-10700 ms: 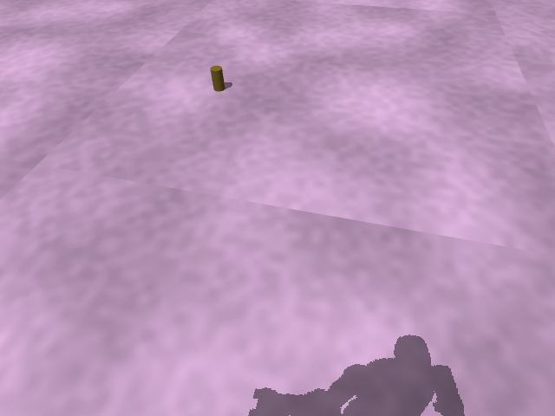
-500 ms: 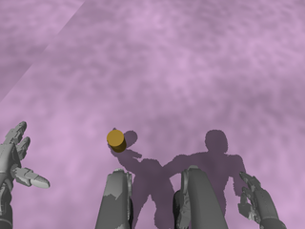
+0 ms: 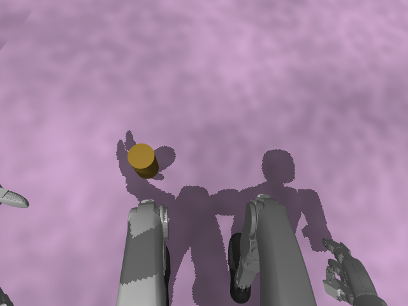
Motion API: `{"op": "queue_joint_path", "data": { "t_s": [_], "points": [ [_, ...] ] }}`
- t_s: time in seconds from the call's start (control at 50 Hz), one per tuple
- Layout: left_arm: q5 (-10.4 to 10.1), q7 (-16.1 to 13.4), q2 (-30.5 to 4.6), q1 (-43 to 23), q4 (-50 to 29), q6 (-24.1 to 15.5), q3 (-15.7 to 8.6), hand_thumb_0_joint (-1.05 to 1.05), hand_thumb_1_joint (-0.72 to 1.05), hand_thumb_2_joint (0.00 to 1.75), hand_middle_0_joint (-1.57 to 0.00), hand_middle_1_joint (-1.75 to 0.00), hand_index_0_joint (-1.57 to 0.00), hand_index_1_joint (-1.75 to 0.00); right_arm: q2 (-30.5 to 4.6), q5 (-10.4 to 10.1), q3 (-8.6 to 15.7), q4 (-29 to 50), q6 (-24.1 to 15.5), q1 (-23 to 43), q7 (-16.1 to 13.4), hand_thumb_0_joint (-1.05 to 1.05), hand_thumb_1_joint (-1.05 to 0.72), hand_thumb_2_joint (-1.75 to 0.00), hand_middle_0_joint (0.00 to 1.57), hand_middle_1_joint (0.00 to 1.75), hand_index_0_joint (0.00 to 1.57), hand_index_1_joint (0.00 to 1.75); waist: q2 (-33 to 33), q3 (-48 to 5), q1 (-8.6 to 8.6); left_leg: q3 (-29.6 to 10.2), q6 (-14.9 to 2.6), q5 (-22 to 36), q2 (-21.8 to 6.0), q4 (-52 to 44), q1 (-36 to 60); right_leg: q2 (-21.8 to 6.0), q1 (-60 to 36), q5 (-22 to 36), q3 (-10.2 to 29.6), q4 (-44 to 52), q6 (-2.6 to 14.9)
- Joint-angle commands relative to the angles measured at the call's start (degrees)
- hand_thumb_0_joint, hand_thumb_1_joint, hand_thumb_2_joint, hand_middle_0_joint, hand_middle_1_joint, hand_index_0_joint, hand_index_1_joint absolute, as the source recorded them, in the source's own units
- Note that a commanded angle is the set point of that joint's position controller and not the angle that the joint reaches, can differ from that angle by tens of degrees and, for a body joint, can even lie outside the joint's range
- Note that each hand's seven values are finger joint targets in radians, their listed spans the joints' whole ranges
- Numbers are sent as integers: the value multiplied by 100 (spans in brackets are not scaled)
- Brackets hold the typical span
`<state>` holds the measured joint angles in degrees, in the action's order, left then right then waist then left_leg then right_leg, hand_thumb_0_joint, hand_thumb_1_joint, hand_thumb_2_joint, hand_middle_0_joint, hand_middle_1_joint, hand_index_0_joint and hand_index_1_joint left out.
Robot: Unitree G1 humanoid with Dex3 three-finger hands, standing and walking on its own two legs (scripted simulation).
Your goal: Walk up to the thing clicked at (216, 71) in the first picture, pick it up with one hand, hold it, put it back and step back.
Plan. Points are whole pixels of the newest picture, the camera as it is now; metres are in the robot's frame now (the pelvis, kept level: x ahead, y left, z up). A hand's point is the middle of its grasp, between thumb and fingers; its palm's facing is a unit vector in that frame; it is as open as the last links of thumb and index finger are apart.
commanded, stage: go down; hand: left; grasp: from the side
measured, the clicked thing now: (144, 162) +0.46 +0.18 -0.39
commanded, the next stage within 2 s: approach in 1.08 s
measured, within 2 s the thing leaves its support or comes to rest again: neither
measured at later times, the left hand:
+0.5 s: hand (11, 155) +0.38 +0.37 -0.07, palm faces +0.10 -0.99 -0.12, open 17.3 cm
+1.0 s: hand (14, 150) +0.40 +0.37 -0.08, palm faces +0.10 -0.99 -0.10, open 17.3 cm
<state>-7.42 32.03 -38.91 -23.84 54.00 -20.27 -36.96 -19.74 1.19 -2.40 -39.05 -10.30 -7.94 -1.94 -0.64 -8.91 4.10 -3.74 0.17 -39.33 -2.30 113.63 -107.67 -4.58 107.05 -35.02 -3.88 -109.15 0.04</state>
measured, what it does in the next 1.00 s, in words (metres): lowers itself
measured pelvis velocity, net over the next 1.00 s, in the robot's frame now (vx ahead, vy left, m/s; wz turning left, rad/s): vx -0.01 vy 0.00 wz -0.02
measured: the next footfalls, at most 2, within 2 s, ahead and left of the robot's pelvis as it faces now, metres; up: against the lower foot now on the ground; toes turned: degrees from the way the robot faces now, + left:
none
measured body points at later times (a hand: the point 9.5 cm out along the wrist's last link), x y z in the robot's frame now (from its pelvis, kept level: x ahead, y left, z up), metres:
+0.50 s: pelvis -0.01 +0.00 -0.06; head +0.19 +0.05 +0.34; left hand +0.37 +0.42 -0.06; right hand +0.13 -0.28 -0.17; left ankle +0.07 +0.12 -0.43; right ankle +0.10 -0.13 -0.43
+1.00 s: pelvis -0.01 +0.00 -0.08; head +0.20 +0.05 +0.32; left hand +0.39 +0.43 -0.07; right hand +0.12 -0.28 -0.19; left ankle +0.07 +0.12 -0.43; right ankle +0.10 -0.13 -0.43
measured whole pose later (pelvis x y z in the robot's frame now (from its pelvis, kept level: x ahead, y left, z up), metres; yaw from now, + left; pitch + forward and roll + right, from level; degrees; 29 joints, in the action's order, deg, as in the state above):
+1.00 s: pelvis -0.01 +0.00 -0.08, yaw -1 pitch +32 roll -6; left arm -8.7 38.6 -46.4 -35.3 61.1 -22.1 -41.3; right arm -21.0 2.6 -5.1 -40.5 -9.7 -7.3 -0.4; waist -1.0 -6.2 5.4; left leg -4.8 -0.2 -40.0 -1.5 128.2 -120.9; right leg -5.0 119.7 -35.4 -3.5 -122.9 -0.2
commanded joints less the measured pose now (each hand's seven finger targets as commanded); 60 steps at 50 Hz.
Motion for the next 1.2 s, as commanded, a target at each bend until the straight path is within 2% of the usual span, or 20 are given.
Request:
{"op": "queue_joint_path", "data": {
  "t_s": [0.0, 0.08, 0.18, 0.22, 0.24, 0.3, 0.38, 0.42, 0.5, 0.54, 0.66, 0.68, 0.72, 0.82, 0.88, 0.92, 1.02, 1.06, 1.16, 1.18],
  "points": [
    [-197, 97, -2058, -972, -789, -347, -476, 0, -49, 5, -5, -5, -5, -5, -1220, -48, 457, 303, -168, -605, -62, 0, -92, -91, 20, 30, 20, 30, 1055, -3060, -193, -124, -101, 764, 130, -1568, 2246, 260, -1378, 492, 17, 800, 227],
    [-243, 185, -2422, -1221, -819, -412, -657, 0, -50, 5, -5, -5, -5, -5, -1243, -19, 408, 303, -170, -617, -35, 0, -92, -91, 20, 30, 20, 30, 986, -3170, -221, 3, -149, 572, 160, -1309, 1882, 260, -1468, 340, 53, 720, 197],
    [-282, 324, -2425, -1545, -749, -409, -576, 0, -49, 6, -5, -5, -4, -6, -1256, 10, 349, 245, -189, -682, -26, 0, -92, -91, 20, 30, 20, 30, 962, -3300, -107, 92, -160, 739, 186, -1026, 1656, 254, -1494, 436, 62, 566, 195],
    [-249, 336, -2705, -1544, -759, -416, -721, 0, -50, 6, -5, -5, -4, -5, -1279, 23, 344, 243, -171, -630, -28, 0, -92, -91, 20, 30, 20, 30, 1036, -3260, -228, 105, -167, 589, 184, -1000, 1593, 256, -1373, 303, 55, 529, 197],
    [-241, 367, -2548, -1474, -617, -391, -646, 0, -50, 5, -5, -5, -4, -5, -1304, 23, 334, 199, -169, -668, -19, 0, -92, -91, 20, 30, 20, 30, 1193, -3250, -211, 32, -133, 682, 169, -1042, 1794, 254, -1209, 402, 4, 398, 224],
    [-268, 404, -2695, -1782, -796, -408, -702, 0, -49, 6, -5, -5, -4, -5, -1339, 13, 328, 199, -158, -675, -17, 0, -92, -91, 20, 30, 20, 30, 1252, -3286, -186, -33, -125, 649, 168, -982, 1779, 245, -980, 385, -41, 264, 229],
    [-291, 456, -2624, -1842, -588, -393, -634, 0, -49, 6, -5, -5, -4, -5, -1328, 19, 289, 198, -159, -666, 4, 0, -92, -91, 20, 30, 20, 30, 1136, -3148, -67, -42, -146, 492, 169, -860, 1526, 241, -878, 261, -61, 186, 208],
    [-303, 471, -2797, -1768, -522, -409, -771, 0, -51, 6, -4, -5, -4, -5, -1368, 15, 281, 179, -143, -656, 10, 0, -92, -91, 20, 30, 20, 30, 1200, -3152, -176, -64, -134, 554, 169, -847, 1590, 236, -781, 297, -70, 89, 218],
    [-308, 537, -2699, -1917, -508, -402, -682, 0, -51, 7, -4, -6, -3, -6, -1369, 41, 255, 168, -125, -698, 16, 0, -92, -91, 20, 30, 20, 30, 1234, -3250, -87, 1, -132, 782, 189, -674, 1560, 221, -802, 450, -57, 18, 223],
    [-307, 518, -2957, -2027, -541, -426, -811, 0, -49, 7, -4, -5, -3, -5, -1371, 44, 257, 175, -119, -660, 16, 0, -92, -91, 20, 30, 20, 30, 1052, -3191, -124, 53, -183, 531, 198, -595, 1278, 236, -852, 249, -34, 78, 196],
    [-297, 597, -2815, -1995, -317, -410, -717, 0, -47, 9, -4, -6, -3, -6, -1422, 56, 254, 136, -106, -676, 25, 0, -92, -91, 20, 30, 20, 30, 1244, -3187, -111, -8, -142, 636, 184, -558, 1470, 226, -568, 337, -70, -114, 229],
    [-291, 599, -2874, -2164, -446, -423, -707, 0, -48, 8, -4, -6, -3, -6, -1417, 55, 255, 151, -103, -724, 32, 0, -92, -91, 20, 30, 20, 30, 1246, -3261, -48, 8, -145, 642, 191, -513, 1389, 222, -644, 347, -61, -114, 225],
    [-302, 598, -3010, -2169, -540, -448, -812, 0, -49, 8, -4, -6, -3, -6, -1416, 55, 246, 136, -89, -730, 29, 0, -92, -91, 20, 30, 20, 30, 1281, -3303, -93, 30, -150, 634, 206, -491, 1374, 218, -690, 329, -63, -112, 218],
    [-330, 621, -2873, -2176, -334, -456, -759, 0, -48, 9, -4, -6, -3, -6, -1420, 75, 228, 115, -85, -691, 43, 0, -92, -91, 20, 30, 20, 30, 1242, -3114, -69, 4, -151, 533, 186, -439, 1298, 218, -500, 266, -68, -195, 218],
    [-305, 622, -3120, -2308, -452, -511, -872, 0, -48, 9, -4, -6, -3, -6, -1431, 79, 221, 111, -67, -690, 49, 0, -92, -91, 20, 30, 20, 30, 1266, -3176, -109, 15, -155, 549, 194, -390, 1245, 218, -487, 261, -66, -241, 221],
    [-329, 655, -2858, -2310, -304, -493, -729, 0, -50, 10, -4, -7, -3, -7, -1432, 84, 218, 113, -54, -684, 56, 0, -91, -91, 20, 30, 20, 30, 1257, -3111, -40, 11, -150, 588, 186, -365, 1278, 219, -404, 300, -79, -266, 224],
    [-314, 660, -3129, -2491, -427, -536, -859, 0, -50, 10, -4, -7, -3, -8, -1439, 105, 208, 118, -43, -725, 65, 0, -92, -91, 20, 30, 20, 30, 1272, -3241, -50, 84, -167, 670, 209, -260, 1170, 217, -568, 337, -43, -272, 219],
    [-313, 671, -2954, -2439, -284, -514, -780, 0, -50, 9, -4, -7, -3, -8, -1451, 97, 214, 111, -40, -749, 77, 0, -92, -91, 20, 30, 20, 30, 1128, -3224, 13, 54, -172, 665, 207, -222, 1160, 221, -512, 342, -76, -280, 212],
    [-289, 665, -3121, -2503, -327, -507, -863, 0, -51, 14, -6, -11, -3, -14, -1504, 97, 197, 121, 5, -742, 83, 0, -93, -91, 20, 30, 20, 30, 1421, -3306, -32, -52, -117, 804, 194, -291, 1457, 200, -318, 459, -106, -420, 239],
    [-290, 660, -3276, -2649, -489, -544, -907, 0, -53, 6, -7, -5, -4, -7, -1490, 96, 190, 133, 7, -739, 83, 0, -90, -90, 20, 30, 20, 30, 1408, -3322, -14, -10, -136, 766, 202, -236, 1309, 201, -388, 411, -84, -400, 227]
  ]
}}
